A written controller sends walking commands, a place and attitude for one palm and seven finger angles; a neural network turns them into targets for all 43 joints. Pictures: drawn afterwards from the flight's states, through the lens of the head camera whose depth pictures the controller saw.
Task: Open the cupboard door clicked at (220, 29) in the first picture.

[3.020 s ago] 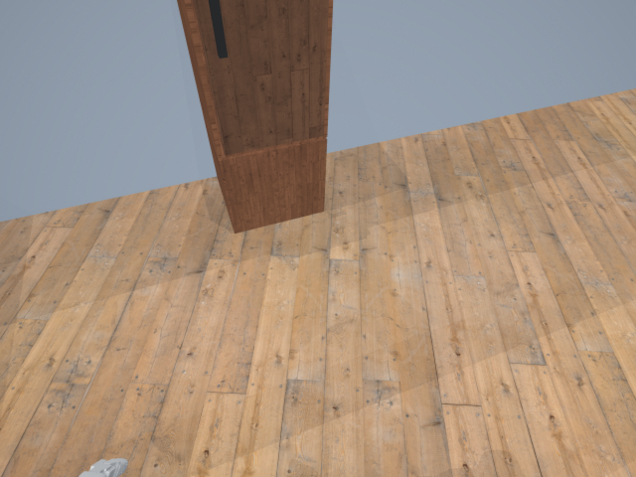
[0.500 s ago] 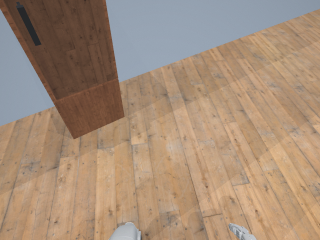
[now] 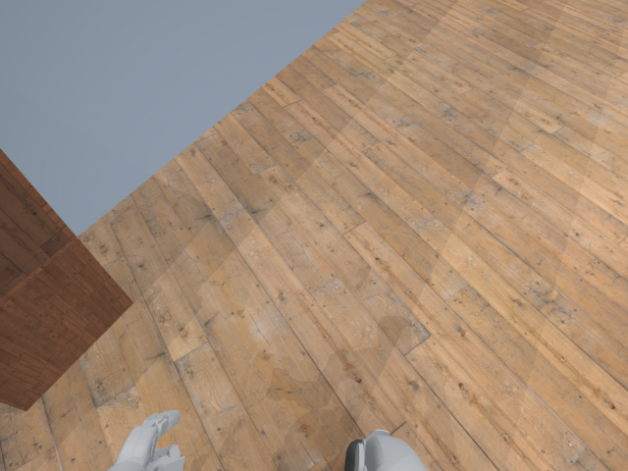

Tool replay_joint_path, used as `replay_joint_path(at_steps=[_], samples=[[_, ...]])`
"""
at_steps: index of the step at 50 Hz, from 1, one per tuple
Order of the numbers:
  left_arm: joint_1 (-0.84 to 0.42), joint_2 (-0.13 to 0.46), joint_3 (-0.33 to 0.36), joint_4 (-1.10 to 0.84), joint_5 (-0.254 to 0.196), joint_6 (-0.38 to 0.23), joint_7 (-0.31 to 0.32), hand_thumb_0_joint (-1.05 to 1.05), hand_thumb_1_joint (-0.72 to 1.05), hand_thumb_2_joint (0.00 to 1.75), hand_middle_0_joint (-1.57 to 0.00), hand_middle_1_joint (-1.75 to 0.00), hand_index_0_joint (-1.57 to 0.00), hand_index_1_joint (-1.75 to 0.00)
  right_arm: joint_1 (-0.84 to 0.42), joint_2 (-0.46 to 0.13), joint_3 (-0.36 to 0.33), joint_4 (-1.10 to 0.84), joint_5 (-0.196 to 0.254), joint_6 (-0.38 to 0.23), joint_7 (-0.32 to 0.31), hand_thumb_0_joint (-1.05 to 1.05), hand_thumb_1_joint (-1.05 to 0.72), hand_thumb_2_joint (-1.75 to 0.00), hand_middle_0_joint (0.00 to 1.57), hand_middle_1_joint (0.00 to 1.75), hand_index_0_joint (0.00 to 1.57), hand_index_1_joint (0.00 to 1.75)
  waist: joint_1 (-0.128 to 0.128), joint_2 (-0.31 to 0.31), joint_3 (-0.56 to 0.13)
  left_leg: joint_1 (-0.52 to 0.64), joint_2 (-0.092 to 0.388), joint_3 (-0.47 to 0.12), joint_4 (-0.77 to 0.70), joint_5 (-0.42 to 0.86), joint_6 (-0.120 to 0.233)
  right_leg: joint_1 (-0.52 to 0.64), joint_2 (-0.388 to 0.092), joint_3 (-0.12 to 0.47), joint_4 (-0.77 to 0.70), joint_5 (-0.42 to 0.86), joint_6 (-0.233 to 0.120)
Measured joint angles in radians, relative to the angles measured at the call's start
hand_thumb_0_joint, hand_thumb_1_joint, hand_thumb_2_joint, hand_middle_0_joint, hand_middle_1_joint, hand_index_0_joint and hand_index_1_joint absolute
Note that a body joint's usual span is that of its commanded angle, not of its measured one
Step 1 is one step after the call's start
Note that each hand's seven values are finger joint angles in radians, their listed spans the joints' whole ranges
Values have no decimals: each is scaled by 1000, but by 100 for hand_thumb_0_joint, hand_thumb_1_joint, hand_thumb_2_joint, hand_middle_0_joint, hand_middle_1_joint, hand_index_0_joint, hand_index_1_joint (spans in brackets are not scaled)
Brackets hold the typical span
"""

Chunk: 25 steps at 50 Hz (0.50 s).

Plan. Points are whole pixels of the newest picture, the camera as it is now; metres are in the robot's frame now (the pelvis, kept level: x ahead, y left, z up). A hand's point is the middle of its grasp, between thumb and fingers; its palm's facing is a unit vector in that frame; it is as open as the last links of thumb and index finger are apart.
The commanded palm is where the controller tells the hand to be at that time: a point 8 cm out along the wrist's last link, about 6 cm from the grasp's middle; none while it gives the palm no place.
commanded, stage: turn to face it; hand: left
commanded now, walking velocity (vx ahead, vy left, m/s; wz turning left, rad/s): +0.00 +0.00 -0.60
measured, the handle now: out of the picture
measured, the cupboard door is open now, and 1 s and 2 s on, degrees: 0 0 0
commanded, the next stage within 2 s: take the last steps up to it in 1.84 s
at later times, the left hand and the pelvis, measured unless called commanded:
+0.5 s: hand (176, 448) +0.17 +0.21 -0.17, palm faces +0.16 -0.98 -0.15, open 7.3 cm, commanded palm none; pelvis +0.11 +0.02 +0.00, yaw +7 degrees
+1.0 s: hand out of the picture +0.14 +0.17 -0.13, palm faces +0.41 -0.87 -0.29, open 7.3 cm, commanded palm none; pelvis +0.12 -0.05 +0.01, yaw +25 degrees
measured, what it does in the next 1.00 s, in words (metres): walks ahead, turning left: right foot, then left foot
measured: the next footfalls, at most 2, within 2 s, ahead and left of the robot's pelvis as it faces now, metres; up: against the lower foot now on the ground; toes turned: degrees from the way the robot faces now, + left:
right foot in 0.04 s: +0.15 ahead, -0.11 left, +0.00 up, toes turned -7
left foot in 0.36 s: +0.16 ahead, +0.11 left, +0.00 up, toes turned +12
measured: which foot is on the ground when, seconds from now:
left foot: down 0.00-0.04, up 0.06-0.34, down 0.36-0.86, up 0.88-1.00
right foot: up 0.00-0.02, down 0.04-0.38, up 0.40-0.84, down 0.86-1.00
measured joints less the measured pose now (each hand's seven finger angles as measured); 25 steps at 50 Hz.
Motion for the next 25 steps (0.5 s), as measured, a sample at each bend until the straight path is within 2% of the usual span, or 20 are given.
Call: replay_joint_path(at_steps=[1,2,3,5,7,9,11,13,17,18,19,21,23,25], samples=[[-4,2,-6,-7,1,-12,-1,0,91,90,-19,-30,-20,-30,13,3,1,0,3,6,3,0,-92,-90,20,30,20,30,-3,3,3,-15,25,0,77,-34,-9,44,15,-13,-56,24,-11],[-6,10,-12,-15,1,-29,0,0,91,90,-19,-30,-20,-30,27,11,4,-3,8,14,8,0,-91,-90,20,30,20,30,-5,-9,-1,-64,44,-19,207,-50,-10,70,15,-8,-80,92,-39],[-14,7,-15,-16,-6,-44,7,0,91,90,-19,-30,-20,-30,18,10,6,-2,14,26,8,0,-91,-90,20,30,20,30,-4,-2,10,-136,56,-83,379,-85,-15,56,26,-7,-32,69,-55],[-17,-7,-27,-15,-18,-55,23,0,91,90,-19,-30,-20,-30,-23,6,9,-2,19,45,0,0,-91,-90,20,30,20,30,-5,13,31,-269,34,-220,648,-108,-16,68,48,-4,10,-18,-62],[-4,-22,-38,-2,-19,-52,41,0,91,90,-20,-30,-20,-30,-70,4,13,-10,16,54,-5,0,-91,-90,20,30,20,30,-5,21,30,-368,13,-287,759,-65,-15,104,64,4,-23,-42,-55],[12,-39,-50,21,-16,-45,54,0,91,90,-20,-30,-20,-30,-109,7,18,-26,11,56,-8,0,-91,-90,20,30,20,30,-10,26,13,-433,4,-317,734,-16,-14,139,71,7,-75,-24,-38],[26,-54,-61,48,-12,-38,61,0,91,90,-20,-30,-20,-30,-130,18,25,-43,11,51,-7,0,-91,-90,20,30,20,30,-16,25,-11,-453,-3,-324,620,15,-11,172,70,2,-114,-20,-40],[36,-68,-68,65,-11,-29,61,0,91,90,-20,-30,-20,-30,-136,33,32,-51,13,48,-4,0,-91,-90,20,30,20,30,-14,21,-35,-443,-12,-321,494,36,-7,203,64,-13,-136,-28,-35],[51,-80,-63,64,-15,-22,64,0,91,90,-20,-30,-21,-30,-133,49,32,-42,12,58,1,0,-93,-90,20,30,20,30,9,5,-61,-373,-35,-289,283,94,-3,248,42,-62,-122,-73,-12],[58,-80,-60,60,-17,-19,64,0,91,90,-20,-30,-21,-30,-127,47,30,-42,12,59,6,1,-94,-90,20,30,20,30,15,1,-67,-345,-39,-278,222,126,4,250,35,-76,-99,-93,-3],[65,-74,-55,57,-19,-13,63,0,91,90,-20,-30,-21,-30,-123,49,29,-42,10,59,10,1,-94,-90,20,30,20,30,18,-12,-74,-336,-52,-276,202,110,44,243,19,-86,-69,-117,6],[81,-58,-42,54,-22,2,66,0,91,90,-20,-30,-21,-30,-125,56,28,-48,3,59,14,1,-94,-90,20,30,20,30,30,-36,-79,-342,-76,-278,210,90,90,197,8,-54,53,-239,33],[93,-40,-28,63,-18,12,66,0,91,90,-20,-30,-21,-30,-131,59,27,-59,1,53,10,0,-93,-90,20,30,20,30,31,-42,-74,-333,-92,-286,173,108,103,128,16,3,235,-285,46],[103,-22,-15,72,-16,15,64,0,91,90,-20,-30,-20,-30,-138,60,25,-68,2,48,6,0,-93,-90,20,30,20,30,36,-45,-66,-311,-109,-295,110,142,105,78,15,41,355,-252,58]])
